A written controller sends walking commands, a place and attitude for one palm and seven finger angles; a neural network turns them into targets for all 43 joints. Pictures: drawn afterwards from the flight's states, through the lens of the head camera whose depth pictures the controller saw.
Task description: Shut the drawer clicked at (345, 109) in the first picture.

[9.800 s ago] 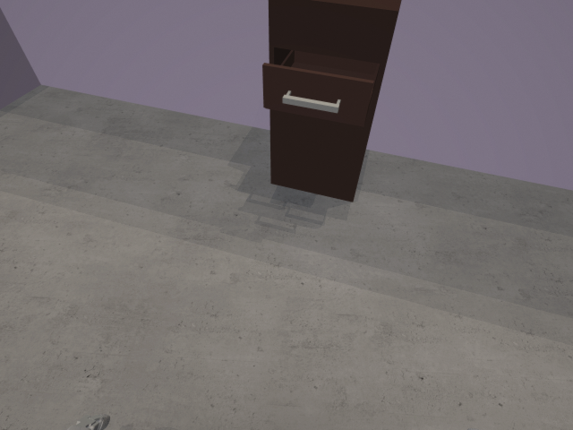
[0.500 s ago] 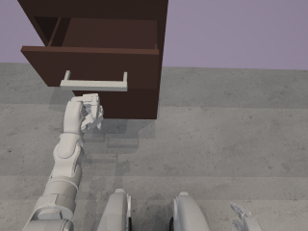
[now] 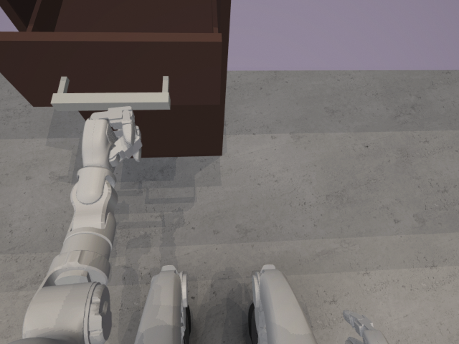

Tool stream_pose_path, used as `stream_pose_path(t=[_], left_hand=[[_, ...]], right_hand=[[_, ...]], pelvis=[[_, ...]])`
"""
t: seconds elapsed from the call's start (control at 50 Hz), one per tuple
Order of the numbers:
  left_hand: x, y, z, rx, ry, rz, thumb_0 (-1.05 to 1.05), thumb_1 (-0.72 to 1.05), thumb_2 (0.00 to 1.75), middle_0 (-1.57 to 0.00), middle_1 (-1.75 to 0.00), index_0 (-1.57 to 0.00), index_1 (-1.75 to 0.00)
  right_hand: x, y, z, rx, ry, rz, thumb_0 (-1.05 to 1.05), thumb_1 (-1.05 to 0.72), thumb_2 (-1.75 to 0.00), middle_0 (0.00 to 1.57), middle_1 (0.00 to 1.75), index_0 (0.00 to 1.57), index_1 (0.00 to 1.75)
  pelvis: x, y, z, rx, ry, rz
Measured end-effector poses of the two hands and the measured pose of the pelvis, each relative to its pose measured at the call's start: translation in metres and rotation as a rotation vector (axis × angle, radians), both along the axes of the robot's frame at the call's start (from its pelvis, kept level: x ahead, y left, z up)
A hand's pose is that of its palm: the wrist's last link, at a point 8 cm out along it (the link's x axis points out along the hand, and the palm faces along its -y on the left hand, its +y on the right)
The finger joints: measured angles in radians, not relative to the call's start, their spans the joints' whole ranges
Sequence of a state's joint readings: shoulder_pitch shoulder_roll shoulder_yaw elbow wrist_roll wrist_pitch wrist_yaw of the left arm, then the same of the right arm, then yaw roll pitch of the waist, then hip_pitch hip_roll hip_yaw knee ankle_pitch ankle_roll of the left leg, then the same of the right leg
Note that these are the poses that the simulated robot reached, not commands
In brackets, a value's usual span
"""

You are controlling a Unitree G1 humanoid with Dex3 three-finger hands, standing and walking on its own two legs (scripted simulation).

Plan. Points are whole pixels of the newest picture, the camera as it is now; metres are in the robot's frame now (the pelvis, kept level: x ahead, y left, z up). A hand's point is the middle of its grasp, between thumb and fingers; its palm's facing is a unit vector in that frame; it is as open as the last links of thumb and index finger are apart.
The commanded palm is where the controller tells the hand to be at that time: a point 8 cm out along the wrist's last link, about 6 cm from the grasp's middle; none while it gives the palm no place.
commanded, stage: bring the fist close to the handle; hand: left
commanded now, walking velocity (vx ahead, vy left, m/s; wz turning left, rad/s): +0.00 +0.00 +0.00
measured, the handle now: (114, 92) +0.55 +0.20 +0.02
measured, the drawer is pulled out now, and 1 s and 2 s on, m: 0.14 0.13 0.01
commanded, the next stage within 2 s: push the drawer shut in 0.34 s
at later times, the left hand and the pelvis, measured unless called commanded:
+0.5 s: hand (133, 144) +0.44 +0.15 +0.03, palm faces -0.02 -1.00 -0.04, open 3.3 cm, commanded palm +0.42 +0.19 +0.02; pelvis +0.00 +0.00 +0.00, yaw +0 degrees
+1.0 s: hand (134, 119) +0.49 +0.15 +0.02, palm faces +0.00 -1.00 -0.05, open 2.7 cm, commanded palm +0.50 +0.18 +0.02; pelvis -0.01 +0.00 -0.02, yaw +0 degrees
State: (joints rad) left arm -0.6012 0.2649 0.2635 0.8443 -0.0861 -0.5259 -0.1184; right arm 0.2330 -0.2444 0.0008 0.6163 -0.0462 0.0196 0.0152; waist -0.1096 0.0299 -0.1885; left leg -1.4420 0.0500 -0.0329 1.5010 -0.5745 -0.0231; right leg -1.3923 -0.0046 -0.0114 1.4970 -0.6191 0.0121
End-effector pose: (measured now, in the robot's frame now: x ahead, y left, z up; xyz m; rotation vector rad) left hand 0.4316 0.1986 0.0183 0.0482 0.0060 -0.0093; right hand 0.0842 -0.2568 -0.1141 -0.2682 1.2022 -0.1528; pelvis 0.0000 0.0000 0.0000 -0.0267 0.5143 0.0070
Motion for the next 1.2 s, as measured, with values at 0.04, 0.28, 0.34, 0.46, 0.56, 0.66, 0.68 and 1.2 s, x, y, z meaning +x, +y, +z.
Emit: stream_pose_path(t=[0.04,0.28,0.34,0.46,0.56,0.66,0.68,1.2], left_hand=[[0.001,0.0,-0.001,-0.002,-0.006,-0.002,0.02,0.9,0.9,-1.4,-1.59,-1.4,-1.6],[-0.013,0.002,0.008,-0.002,-0.001,0.005,0.02,0.9,0.9,-1.4,-1.59,-1.4,-1.6],[-0.014,0.003,0.009,-0.005,-0.011,0.005,0.02,0.9,0.9,-1.4,-1.59,-1.4,-1.6],[-0.013,0.005,0.009,-0.008,-0.022,-0.004,0.02,0.9,0.9,-1.4,-1.6,-1.4,-1.6],[-0.01,0.004,0.008,-0.01,-0.019,-0.009,0.02,0.9,0.9,-1.4,-1.6,-1.4,-1.6],[0.005,0.005,0.006,-0.007,-0.02,0.001,0.02,0.9,0.9,-1.4,-1.6,-1.4,-1.6],[0.009,0.005,0.006,-0.005,-0.022,0.002,0.02,0.9,0.9,-1.4,-1.6,-1.4,-1.6],[0.061,0.006,0.003,0.005,-0.005,0.008,-0.05,0.83,1.0,-1.4,-1.6,-1.4,-1.6]], right_hand=[[-0.001,-0.001,-0.003,0.0,0.006,-0.004,0.01,-0.91,-0.89,0.2,0.3,0.21,0.3],[0.005,0.0,0.003,0.013,-0.011,-0.004,0.01,-0.91,-0.89,0.2,0.3,0.21,0.3],[0.008,-0.002,0.005,0.004,-0.025,0.004,0.01,-0.91,-0.89,0.2,0.3,0.21,0.3],[0.013,-0.004,0.008,-0.013,-0.045,0.01,0.01,-0.91,-0.89,0.2,0.3,0.21,0.3],[0.013,-0.004,0.007,-0.018,-0.043,0.013,0.01,-0.91,-0.89,0.2,0.3,0.21,0.3],[0.007,-0.003,0.003,-0.027,-0.027,0.014,0.01,-0.91,-0.89,0.2,0.3,0.21,0.3],[0.005,-0.003,0.002,-0.029,-0.021,0.013,0.01,-0.91,-0.89,0.2,0.3,0.21,0.3],[-0.076,-0.005,-0.013,-0.07,0.17,-0.032,0.0,-0.91,-0.89,0.2,0.3,0.21,0.3]], pelvis=[[-0.001,0.0,-0.002,-0.001,0.005,0.0],[-0.001,-0.003,0.004,0.001,-0.012,0.0],[-0.002,-0.003,0.005,-0.001,-0.016,0.002],[-0.002,-0.003,0.003,-0.006,-0.016,0.006],[-0.003,-0.001,0.002,-0.008,-0.016,0.006],[-0.005,0.0,-0.002,-0.013,-0.008,0.009],[-0.005,0.0,-0.003,-0.014,-0.004,0.009],[-0.025,0.002,-0.024,-0.04,0.037,0.016]])
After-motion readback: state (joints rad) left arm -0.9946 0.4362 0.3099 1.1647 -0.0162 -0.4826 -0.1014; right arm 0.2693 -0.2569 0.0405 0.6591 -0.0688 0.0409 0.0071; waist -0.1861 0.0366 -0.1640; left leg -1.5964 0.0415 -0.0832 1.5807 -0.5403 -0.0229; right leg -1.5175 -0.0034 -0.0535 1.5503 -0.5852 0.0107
